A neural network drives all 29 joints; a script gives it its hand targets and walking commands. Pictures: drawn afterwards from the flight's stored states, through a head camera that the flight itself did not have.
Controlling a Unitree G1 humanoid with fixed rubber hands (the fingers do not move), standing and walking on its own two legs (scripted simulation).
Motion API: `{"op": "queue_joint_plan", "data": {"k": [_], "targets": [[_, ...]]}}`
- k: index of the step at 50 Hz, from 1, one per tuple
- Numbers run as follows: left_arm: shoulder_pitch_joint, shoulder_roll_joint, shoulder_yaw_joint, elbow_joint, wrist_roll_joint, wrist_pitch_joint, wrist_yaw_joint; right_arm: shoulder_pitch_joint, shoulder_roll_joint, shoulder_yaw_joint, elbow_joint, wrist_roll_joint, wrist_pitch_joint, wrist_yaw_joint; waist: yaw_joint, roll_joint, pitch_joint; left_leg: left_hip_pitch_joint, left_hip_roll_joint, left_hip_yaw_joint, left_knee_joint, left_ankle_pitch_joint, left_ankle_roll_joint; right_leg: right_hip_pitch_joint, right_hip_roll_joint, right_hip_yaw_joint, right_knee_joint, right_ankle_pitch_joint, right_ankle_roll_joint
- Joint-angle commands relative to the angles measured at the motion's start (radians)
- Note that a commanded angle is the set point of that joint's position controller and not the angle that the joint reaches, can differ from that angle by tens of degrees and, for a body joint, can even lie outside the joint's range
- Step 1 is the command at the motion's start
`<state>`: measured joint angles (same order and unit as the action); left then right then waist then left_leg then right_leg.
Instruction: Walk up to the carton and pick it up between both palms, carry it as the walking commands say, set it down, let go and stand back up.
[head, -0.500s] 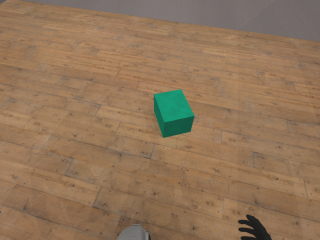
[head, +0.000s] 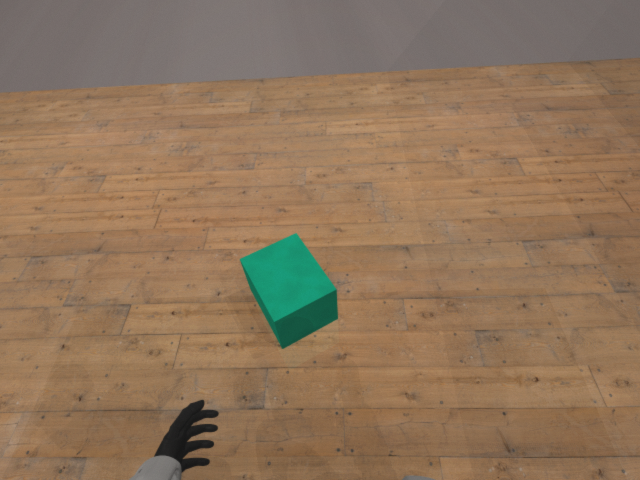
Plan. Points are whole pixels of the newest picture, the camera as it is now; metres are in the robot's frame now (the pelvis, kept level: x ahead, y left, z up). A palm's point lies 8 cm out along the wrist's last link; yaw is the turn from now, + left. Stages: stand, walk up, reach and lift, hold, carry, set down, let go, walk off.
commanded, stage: walk up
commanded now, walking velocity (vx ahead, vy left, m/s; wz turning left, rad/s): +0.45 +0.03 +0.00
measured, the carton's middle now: (289, 289) +0.80 +0.10 -0.66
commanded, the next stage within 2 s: none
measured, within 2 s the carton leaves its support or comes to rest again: neither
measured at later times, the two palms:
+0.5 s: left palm (146, 472) +0.19 +0.26 -0.14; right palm (467, 389) +0.25 -0.21 -0.12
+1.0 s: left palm (191, 363) +0.33 +0.21 -0.12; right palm (469, 382) +0.26 -0.22 -0.13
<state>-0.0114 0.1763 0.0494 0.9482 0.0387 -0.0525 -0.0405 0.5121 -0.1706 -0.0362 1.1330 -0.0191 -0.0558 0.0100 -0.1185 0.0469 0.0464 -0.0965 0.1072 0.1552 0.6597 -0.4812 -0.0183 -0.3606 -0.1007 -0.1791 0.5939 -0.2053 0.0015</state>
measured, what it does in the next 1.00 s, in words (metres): walks ahead: left foot, then right foot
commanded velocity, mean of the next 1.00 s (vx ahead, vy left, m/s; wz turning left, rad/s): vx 0.17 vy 0.01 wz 0.00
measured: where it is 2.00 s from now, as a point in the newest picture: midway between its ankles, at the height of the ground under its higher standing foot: (347, 407)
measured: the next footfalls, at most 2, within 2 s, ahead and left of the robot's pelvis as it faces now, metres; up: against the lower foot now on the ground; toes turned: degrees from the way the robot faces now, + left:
left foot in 0.28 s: +0.24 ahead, +0.13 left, +0.00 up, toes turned +9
right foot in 0.62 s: +0.30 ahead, -0.10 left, +0.00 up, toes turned -12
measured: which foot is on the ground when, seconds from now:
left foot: up 0.00-0.26, down 0.28-1.00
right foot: down 0.00-0.30, up 0.32-0.60, down 0.62-1.00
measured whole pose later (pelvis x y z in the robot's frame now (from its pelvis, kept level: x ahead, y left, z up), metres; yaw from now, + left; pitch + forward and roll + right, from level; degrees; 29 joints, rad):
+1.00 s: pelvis +0.27 -0.01 +0.02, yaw +0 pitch -1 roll +0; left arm 0.13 0.13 0.01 1.13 0.01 -0.01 0.05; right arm 0.24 -0.13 -0.02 1.19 0.00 0.00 -0.05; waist -0.02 0.01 0.03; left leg -0.03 0.08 0.14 0.36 -0.31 -0.04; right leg -0.13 -0.03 -0.22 0.40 -0.25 -0.03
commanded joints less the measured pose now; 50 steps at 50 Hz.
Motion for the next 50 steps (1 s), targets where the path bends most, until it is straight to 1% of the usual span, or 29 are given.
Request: {"op": "queue_joint_plan", "data": {"k": [1,2,3,4,5,7,9,12,13,14,15,16,19,21,24,27,28,29,30,31,32,33,36,38,40,41,43,46,50], "targets": [[0.388,0.259,0.064,0.087,0.005,-0.018,0.044,-0.215,-0.112,-0.009,-0.163,-0.013,-0.028,-0.006,0.226,-0.219,-0.066,-0.630,0.032,-0.138,0.560,0.008,0.016,0.471,-0.364,0.561,-0.337,0.154,-0.224],[0.305,0.227,0.056,0.054,-0.001,-0.024,0.044,-0.187,-0.093,-0.010,-0.147,-0.003,-0.025,-0.005,0.183,-0.239,-0.023,-0.606,0.054,-0.136,0.528,0.044,0.010,0.402,-0.321,0.471,-0.354,0.135,-0.209],[0.256,0.171,0.048,0.049,-0.010,-0.025,0.046,-0.175,-0.070,-0.009,-0.128,0.000,-0.016,-0.005,0.151,-0.198,0.002,-0.531,0.074,-0.140,0.472,0.073,0.002,0.300,-0.288,0.384,-0.368,0.158,-0.186],[0.226,0.160,0.044,0.035,-0.013,-0.025,0.045,-0.145,-0.053,-0.008,-0.112,-0.001,-0.006,-0.001,0.127,-0.209,-0.009,-0.476,0.072,-0.120,0.434,0.068,-0.001,0.258,-0.275,0.324,-0.363,0.185,-0.174],[0.215,0.145,0.037,0.040,-0.016,-0.027,0.046,-0.136,-0.041,-0.006,-0.106,-0.004,0.003,0.001,0.114,-0.185,-0.002,-0.428,0.077,-0.105,0.379,0.074,-0.006,0.198,-0.272,0.277,-0.371,0.225,-0.171],[0.198,0.138,0.035,0.039,-0.020,-0.023,0.044,-0.183,-0.027,0.007,-0.116,-0.001,0.017,0.012,0.100,-0.237,0.017,-0.336,0.056,-0.072,0.182,0.089,-0.009,0.131,-0.202,0.161,-0.348,0.261,-0.135],[0.251,0.135,0.033,0.068,-0.018,-0.022,0.043,-0.230,-0.032,0.009,-0.119,-0.002,0.022,0.013,0.119,-0.219,0.005,-0.279,0.020,-0.030,0.058,0.178,-0.018,0.128,-0.197,0.159,-0.325,0.296,-0.130],[0.282,0.154,0.028,0.080,-0.019,-0.010,0.042,-0.215,-0.068,-0.003,-0.102,-0.006,0.013,0.012,0.085,-0.144,-0.050,-0.094,-0.045,0.029,-0.168,0.359,-0.012,0.100,-0.158,0.127,-0.186,0.258,-0.075],[0.301,0.124,0.019,0.083,-0.021,-0.012,0.041,-0.147,-0.111,-0.018,-0.077,-0.013,0.009,0.004,0.051,-0.036,-0.095,0.037,-0.007,-0.019,-0.178,0.453,0.009,0.045,-0.118,0.093,-0.092,0.258,-0.043],[0.350,0.078,0.009,0.074,-0.030,-0.017,0.039,-0.098,-0.195,-0.044,-0.080,-0.021,0.001,-0.004,0.028,0.124,-0.177,0.162,0.163,-0.193,-0.226,0.522,0.060,-0.056,-0.016,0.001,0.076,0.084,-0.001],[0.321,0.039,-0.002,0.052,-0.029,-0.007,0.042,-0.023,-0.287,-0.065,-0.074,-0.022,0.001,-0.011,-0.017,0.330,-0.221,0.254,0.376,-0.466,-0.364,0.479,0.183,-0.227,0.060,-0.027,0.346,-0.381,0.039],[0.292,0.068,0.007,0.042,-0.026,0.007,0.046,0.000,-0.248,-0.052,-0.056,-0.015,0.006,-0.021,-0.031,0.228,-0.194,0.232,0.382,-0.477,-0.369,0.486,0.267,-0.235,0.033,0.066,0.512,-0.464,0.031],[0.287,0.085,0.006,0.064,-0.020,0.003,0.037,-0.133,-0.197,-0.039,-0.095,-0.013,-0.007,-0.032,0.050,0.147,-0.107,0.128,0.299,-0.334,-0.331,0.738,0.209,-0.283,-0.016,0.134,0.566,-0.345,0.018],[0.331,0.063,-0.001,0.083,-0.023,0.009,0.036,-0.219,-0.179,-0.029,-0.108,-0.011,-0.007,-0.028,0.099,0.126,-0.101,0.029,0.261,-0.234,-0.335,0.731,0.183,-0.180,-0.034,0.120,0.428,-0.292,0.022],[0.311,0.038,-0.014,0.086,-0.030,0.023,0.033,-0.256,-0.160,-0.024,-0.107,-0.011,0.002,-0.021,0.116,0.179,-0.042,-0.072,0.207,-0.156,-0.370,0.584,0.172,-0.065,-0.002,0.055,0.209,-0.248,0.021],[0.320,0.017,-0.019,0.092,-0.020,0.018,0.037,-0.239,-0.172,-0.025,-0.063,0.002,0.011,-0.020,0.134,0.146,-0.027,-0.145,0.186,-0.140,-0.347,0.494,0.150,0.093,0.045,-0.011,-0.008,-0.063,0.016],[0.356,0.015,-0.021,0.119,-0.018,0.013,0.037,-0.255,-0.142,-0.022,-0.063,0.011,0.016,-0.017,0.165,0.097,-0.044,-0.183,0.158,-0.103,-0.310,0.419,0.122,0.199,0.049,-0.034,-0.087,0.030,0.018],[0.391,0.037,-0.012,0.142,-0.013,0.010,0.044,-0.263,-0.117,-0.015,-0.069,0.018,0.019,-0.014,0.187,0.017,-0.072,-0.261,0.125,-0.086,-0.255,0.335,0.088,0.340,0.026,-0.003,-0.125,0.074,0.000],[0.415,0.082,-0.005,0.146,-0.008,0.007,0.055,-0.270,-0.057,0.007,-0.089,0.021,0.015,-0.015,0.205,-0.153,-0.096,-0.353,0.037,-0.007,-0.134,0.245,0.047,0.454,-0.085,0.131,-0.195,0.077,-0.035],[0.330,0.135,-0.008,0.118,-0.004,0.011,0.073,-0.236,-0.004,0.027,-0.089,0.021,0.023,-0.031,0.141,-0.257,-0.035,-0.283,-0.016,-0.030,-0.118,0.166,0.003,0.323,-0.254,0.279,-0.280,0.566,-0.079],[0.283,0.131,-0.014,0.118,-0.018,0.016,0.074,-0.218,-0.032,0.010,-0.060,0.031,0.046,-0.040,0.135,-0.265,-0.005,-0.207,-0.028,-0.069,-0.093,0.061,-0.001,0.263,-0.255,0.268,-0.234,0.815,-0.145],[0.261,0.131,-0.012,0.120,-0.012,0.017,0.075,-0.194,-0.038,0.015,-0.048,0.032,0.053,-0.041,0.124,-0.293,-0.004,-0.183,-0.020,-0.072,-0.095,0.072,-0.009,0.260,-0.235,0.252,-0.205,0.868,-0.155],[0.162,0.103,-0.011,0.101,-0.021,0.038,0.077,-0.144,-0.071,0.010,0.008,0.017,0.057,-0.042,0.095,-0.210,-0.023,-0.118,0.031,-0.080,-0.256,0.401,-0.001,0.272,-0.110,0.120,-0.184,0.498,-0.086],[0.172,0.077,-0.020,0.109,-0.033,0.045,0.083,-0.164,-0.061,0.011,0.019,0.013,0.054,-0.047,0.110,-0.096,-0.042,-0.059,0.057,-0.092,-0.300,0.568,0.004,0.275,-0.071,0.090,-0.177,0.433,-0.043],[0.194,0.083,-0.022,0.129,-0.032,0.043,0.084,-0.174,-0.069,0.009,0.036,0.012,0.055,-0.055,0.121,-0.052,-0.041,-0.045,0.057,-0.089,-0.328,0.604,0.001,0.306,-0.076,0.097,-0.184,0.459,-0.036],[0.187,0.080,-0.022,0.133,-0.029,0.042,0.083,-0.165,-0.060,0.009,0.042,0.016,0.052,-0.056,0.116,-0.079,-0.062,-0.038,0.059,-0.089,-0.340,0.611,0.002,0.338,-0.072,0.087,-0.184,0.475,-0.036],[0.201,0.077,-0.022,0.150,-0.026,0.039,0.085,-0.165,-0.061,0.007,0.055,0.019,0.050,-0.061,0.118,-0.008,-0.076,-0.014,0.058,-0.080,-0.333,0.654,0.000,0.352,-0.072,0.088,-0.195,0.518,-0.030],[0.221,0.084,-0.021,0.178,-0.026,0.033,0.087,-0.161,-0.038,0.008,0.062,0.021,0.056,-0.065,0.118,-0.027,-0.080,0.007,0.055,-0.077,-0.320,0.610,-0.002,0.352,-0.078,0.099,-0.217,0.554,-0.041],[0.226,0.054,-0.022,0.195,-0.021,0.033,0.088,-0.186,-0.033,0.010,0.067,0.019,0.060,-0.066,0.110,-0.003,-0.019,-0.028,0.053,-0.070,-0.349,0.517,-0.003,0.329,-0.078,0.103,-0.256,0.446,-0.040]]}}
